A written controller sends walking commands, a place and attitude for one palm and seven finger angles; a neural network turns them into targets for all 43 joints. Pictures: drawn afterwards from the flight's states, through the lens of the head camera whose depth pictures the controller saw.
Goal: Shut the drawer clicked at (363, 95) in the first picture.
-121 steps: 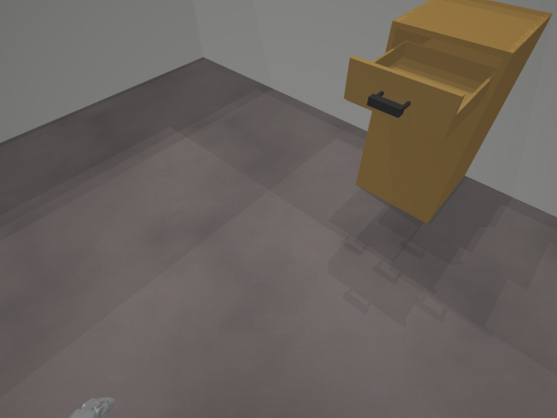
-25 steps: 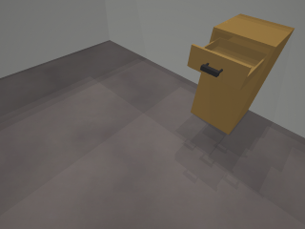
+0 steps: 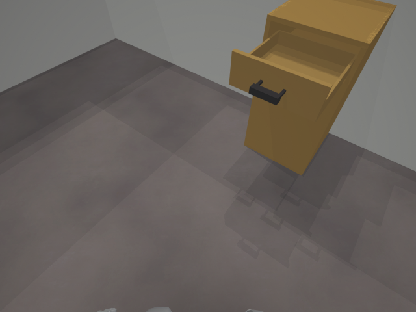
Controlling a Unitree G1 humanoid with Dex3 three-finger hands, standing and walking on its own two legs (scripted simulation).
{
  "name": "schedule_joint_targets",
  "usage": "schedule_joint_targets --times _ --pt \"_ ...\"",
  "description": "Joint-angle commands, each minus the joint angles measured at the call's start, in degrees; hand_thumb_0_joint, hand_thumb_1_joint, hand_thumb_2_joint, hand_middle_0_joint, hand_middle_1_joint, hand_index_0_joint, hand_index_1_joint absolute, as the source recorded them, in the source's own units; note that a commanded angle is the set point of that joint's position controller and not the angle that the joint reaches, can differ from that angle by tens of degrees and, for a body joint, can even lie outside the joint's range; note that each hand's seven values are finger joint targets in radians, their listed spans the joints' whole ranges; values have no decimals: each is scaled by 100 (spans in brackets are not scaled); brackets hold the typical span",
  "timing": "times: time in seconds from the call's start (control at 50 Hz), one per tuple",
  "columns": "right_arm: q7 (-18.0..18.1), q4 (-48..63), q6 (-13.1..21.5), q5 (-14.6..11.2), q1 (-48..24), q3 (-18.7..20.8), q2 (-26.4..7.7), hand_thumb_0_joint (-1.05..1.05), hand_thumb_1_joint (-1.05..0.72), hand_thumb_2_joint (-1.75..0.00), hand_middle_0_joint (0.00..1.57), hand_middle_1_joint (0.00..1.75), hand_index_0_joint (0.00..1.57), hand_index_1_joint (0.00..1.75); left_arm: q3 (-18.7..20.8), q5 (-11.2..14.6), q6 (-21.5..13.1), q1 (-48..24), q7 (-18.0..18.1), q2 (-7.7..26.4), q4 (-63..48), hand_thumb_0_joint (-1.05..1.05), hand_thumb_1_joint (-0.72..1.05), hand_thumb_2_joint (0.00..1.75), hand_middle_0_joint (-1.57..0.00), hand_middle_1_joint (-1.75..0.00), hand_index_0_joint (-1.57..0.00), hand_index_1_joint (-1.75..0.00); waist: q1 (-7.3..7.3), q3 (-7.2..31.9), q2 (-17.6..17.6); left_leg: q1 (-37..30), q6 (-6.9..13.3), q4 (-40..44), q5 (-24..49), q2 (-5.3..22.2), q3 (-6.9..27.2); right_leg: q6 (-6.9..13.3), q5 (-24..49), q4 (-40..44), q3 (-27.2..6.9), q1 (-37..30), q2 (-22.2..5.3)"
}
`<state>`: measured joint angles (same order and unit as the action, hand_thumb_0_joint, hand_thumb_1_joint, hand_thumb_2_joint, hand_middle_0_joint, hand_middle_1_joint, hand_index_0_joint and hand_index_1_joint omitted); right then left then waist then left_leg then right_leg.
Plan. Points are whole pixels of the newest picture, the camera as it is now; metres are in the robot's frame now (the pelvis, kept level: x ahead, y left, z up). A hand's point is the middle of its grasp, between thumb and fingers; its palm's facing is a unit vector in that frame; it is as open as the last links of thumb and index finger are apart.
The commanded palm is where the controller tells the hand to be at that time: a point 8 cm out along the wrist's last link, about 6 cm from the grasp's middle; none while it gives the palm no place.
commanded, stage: walk to a spot facing it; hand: left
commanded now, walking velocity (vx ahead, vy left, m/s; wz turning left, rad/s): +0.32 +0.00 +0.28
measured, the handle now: (268, 90) +0.79 -0.18 -0.04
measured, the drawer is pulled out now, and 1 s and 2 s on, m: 0.30 0.30 0.30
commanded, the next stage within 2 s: turn to face it in 0.16 s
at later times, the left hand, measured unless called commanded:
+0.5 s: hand out of the picture +0.13 +0.23 -0.17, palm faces +0.09 -0.99 -0.14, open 7.4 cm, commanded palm none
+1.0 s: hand (134, 215) +0.37 +0.21 -0.14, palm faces -0.22 -0.94 -0.26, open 7.4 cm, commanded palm none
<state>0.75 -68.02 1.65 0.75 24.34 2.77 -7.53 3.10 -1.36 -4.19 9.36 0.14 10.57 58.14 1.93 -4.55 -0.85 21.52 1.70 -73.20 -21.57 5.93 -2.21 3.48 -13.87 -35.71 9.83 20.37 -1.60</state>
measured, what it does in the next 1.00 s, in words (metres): walks ahead, turning right: left foot, then right foot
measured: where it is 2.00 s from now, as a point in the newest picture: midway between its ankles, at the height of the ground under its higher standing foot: (199, 307)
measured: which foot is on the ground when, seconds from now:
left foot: up 0.00-0.30, down 0.32-0.74, up 0.76-1.00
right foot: down 0.00-0.32, up 0.34-0.74, down 0.76-1.00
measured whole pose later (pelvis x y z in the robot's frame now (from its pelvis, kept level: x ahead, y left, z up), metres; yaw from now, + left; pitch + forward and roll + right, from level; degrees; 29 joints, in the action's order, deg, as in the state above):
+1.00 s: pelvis +0.23 +0.04 +0.01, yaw -16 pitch +0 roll +0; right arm 1.3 -54.6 -2.2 0.7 10.9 3.8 -12.5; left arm 4.0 -1.7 1.8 10.0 0.0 11.8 52.8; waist -0.3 -3.1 -0.9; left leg 25.2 -4.6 -52.6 -24.1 5.4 -3.3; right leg 1.7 -12.8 -30.8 0.1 18.1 0.7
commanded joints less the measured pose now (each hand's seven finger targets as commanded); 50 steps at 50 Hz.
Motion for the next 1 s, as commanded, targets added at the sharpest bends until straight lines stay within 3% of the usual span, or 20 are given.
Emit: schedule_joint_targets --times 0.0,0.08,0.18,0.24,0.26,0.28,0.3,0.32,0.38,0.44,0.6,0.68,0.7,0.72,0.74,0.78,0.8,0.84,0.88,0.98 --pt "-75 463 -59 105 309 77 -96 0 -90 -90 20 30 20 30 63 -39 -18 729 98 446 76 0 90 90 -20 -30 -20 -30 64 0 534 794 -146 360 538 360 104 532 -882 2621 -1418 241 -1610" --pt "-187 862 -89 71 -323 97 -101 0 -90 -90 20 30 20 30 78 -41 -69 782 78 541 100 0 90 90 -20 -30 -20 -30 58 -227 533 723 -249 1709 1002 369 -86 522 -677 2818 -910 300 -1483" --pt "-277 1291 39 49 -1182 88 -244 0 -90 -90 20 30 20 30 95 -54 -60 1126 67 702 194 0 90 90 -20 -30 -20 -30 -213 -335 504 557 -148 3026 969 169 -277 483 -252 2518 -747 -485 -1666" --pt "-254 1313 83 62 -1149 80 -326 0 -90 -90 20 30 20 30 94 -40 9 1256 77 706 235 0 90 90 -20 -30 -20 -30 -162 -320 385 -104 -74 3691 885 -80 -512 352 404 1953 -526 -697 -1572" --pt "-214 1169 124 91 -746 92 -420 0 -90 -90 20 30 20 30 77 -23 33 1345 84 630 282 0 90 90 -20 -30 -20 -30 -6 -115 10 -945 -64 4209 1118 -204 -552 244 960 1142 -376 -532 -1313" --pt "-134 996 177 132 -38 161 -825 0 -90 -90 20 30 20 30 31 12 66 1502 75 430 255 0 90 90 -20 -30 -20 -30 229 387 -776 -2081 139 4682 1809 331 168 -31 807 -261 -37 -33 -799" --pt "-43 904 182 134 506 267 -1457 0 -90 -90 20 30 20 30 -22 84 76 1679 44 132 136 0 90 90 -20 -30 -20 -30 276 974 -2030 -2991 738 5186 3161 1770 1854 -348 -1715 -1912 249 974 -25" --pt "37 801 145 90 552 218 -1450 0 -90 -90 20 30 20 30 -42 32 104 1390 95 286 58 0 90 90 -20 -30 -20 -30 381 1168 -1593 -2851 947 5457 3241 2048 1992 -262 -2313 -2991 -415 1123 14" --pt "111 1021 233 69 -483 25 -892 0 -90 -90 20 30 20 30 6 31 180 1111 53 186 211 0 90 90 -20 -30 -20 -30 -15 500 -359 -1627 783 5539 3762 1745 730 -329 -1201 -3504 -957 1202 -447" --pt "145 1060 228 36 -901 -9 -784 0 -90 -90 20 30 20 30 56 15 434 1406 26 16 229 0 90 90 -20 -30 -20 -30 -260 545 -606 -1107 623 5607 3683 1441 -230 -456 -900 -2985 -803 697 -398" --pt "130 1149 34 85 -1004 234 -1081 0 -90 -90 20 30 20 30 186 -22 589 726 -59 -1 -342 0 90 90 -20 -30 -20 -30 -115 434 -769 -1357 619 5364 2921 1631 -714 -506 -696 -1091 -438 468 -314" --pt "76 1229 -87 74 -1112 313 -1224 0 -90 -90 20 30 20 30 235 -40 516 838 -65 210 -473 0 90 90 -20 -30 -20 -30 -294 481 -574 -1159 226 4438 2364 1535 -1040 -398 1 160 -169 -391 -79" --pt "48 1283 -100 48 -1115 310 -1156 0 -90 -90 20 30 20 30 277 -54 463 1105 -50 462 -423 0 90 90 -20 -30 -20 -30 -465 600 -112 -735 -46 3599 1949 1289 -1276 -289 716 777 -472 -1075 -255" --pt "3 1473 -122 14 -1041 232 -786 0 -90 -90 20 30 20 30 394 -101 385 1313 23 1142 -423 0 90 90 -20 -30 -20 -30 -560 697 1719 717 -453 2158 -35 554 -1569 254 2206 1381 -2449 -1980 -1575" --pt "46 1698 -185 8 -1373 189 -755 0 -90 -90 20 30 20 30 400 29 413 1627 66 1368 -388 0 90 90 -20 -30 -20 -30 -750 734 1690 1170 -575 1233 -1588 74 -765 888 3416 1588 -3148 -1799 -2245" --pt "84 1773 -253 -1 -1642 175 -794 0 -90 -90 20 30 20 30 430 17 436 1141 149 1311 -511 0 90 90 -20 -30 -20 -30 -601 633 1444 1454 -561 558 -1113 181 -36 1011 2378 1680 -3121 -1459 -1922" --pt "74 1705 -267 19 -1533 195 -870 0 -90 -90 20 30 20 30 397 19 455 725 149 1162 -638 0 90 90 -20 -30 -20 -30 -439 589 1176 1381 -587 557 -680 235 87 909 1886 1706 -2748 -1277 -1691" --pt "46 1609 -301 43 -1323 198 -848 0 -90 -90 20 30 20 30 357 8 472 253 123 1092 -832 0 90 90 -20 -30 -20 -30 -232 589 869 925 -635 898 -260 172 23 723 1450 1727 -2274 -775 -1336" --pt "39 1620 -310 33 -1179 175 -789 0 -90 -90 20 30 20 30 378 -21 485 134 103 1187 -902 0 90 90 -20 -30 -20 -30 -193 621 767 586 -663 1511 -222 52 -108 694 1358 1686 -2153 -605 -1194" --pt "59 1816 -250 -4 -1194 145 -815 0 -90 -90 20 30 20 30 426 -27 555 100 38 1367 -962 0 90 90 -20 -30 -20 -30 -273 651 913 180 -618 2747 -273 -224 -183 728 1188 1575 -2556 -656 -1073"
